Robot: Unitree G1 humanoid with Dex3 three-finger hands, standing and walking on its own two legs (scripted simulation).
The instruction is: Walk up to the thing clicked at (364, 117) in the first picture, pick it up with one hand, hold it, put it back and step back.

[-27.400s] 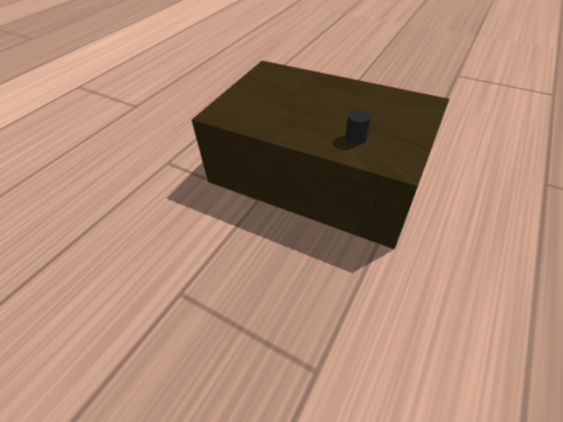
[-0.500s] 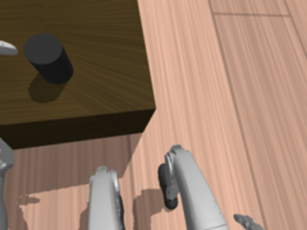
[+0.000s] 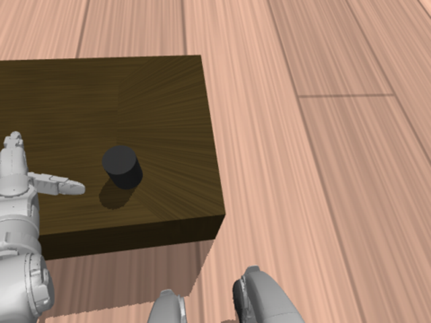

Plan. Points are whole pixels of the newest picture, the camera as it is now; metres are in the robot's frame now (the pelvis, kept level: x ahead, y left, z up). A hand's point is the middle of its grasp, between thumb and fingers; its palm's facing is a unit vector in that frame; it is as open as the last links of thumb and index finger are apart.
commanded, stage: home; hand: left
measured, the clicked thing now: (123, 168) +0.53 +0.19 -0.25
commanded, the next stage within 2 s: none
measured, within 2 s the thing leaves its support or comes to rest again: neither
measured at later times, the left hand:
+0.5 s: hand (103, 274) +0.24 +0.18 -0.03, palm faces +0.16 -0.95 -0.27, open 17.5 cm
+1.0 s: hand (115, 309) +0.19 +0.16 -0.03, palm faces +0.16 -0.95 -0.27, open 17.6 cm
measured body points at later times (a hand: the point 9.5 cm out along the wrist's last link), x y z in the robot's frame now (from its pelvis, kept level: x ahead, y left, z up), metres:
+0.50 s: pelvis +0.04 -0.02 +0.05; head +0.07 -0.02 +0.50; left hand +0.23 +0.23 -0.01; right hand +0.21 -0.25 -0.04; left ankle -0.01 +0.10 -0.66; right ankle +0.07 -0.15 -0.66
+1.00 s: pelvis +0.03 -0.03 +0.05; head +0.04 -0.03 +0.50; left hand +0.18 +0.21 -0.01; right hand +0.20 -0.26 -0.03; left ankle -0.01 +0.10 -0.66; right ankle +0.07 -0.15 -0.66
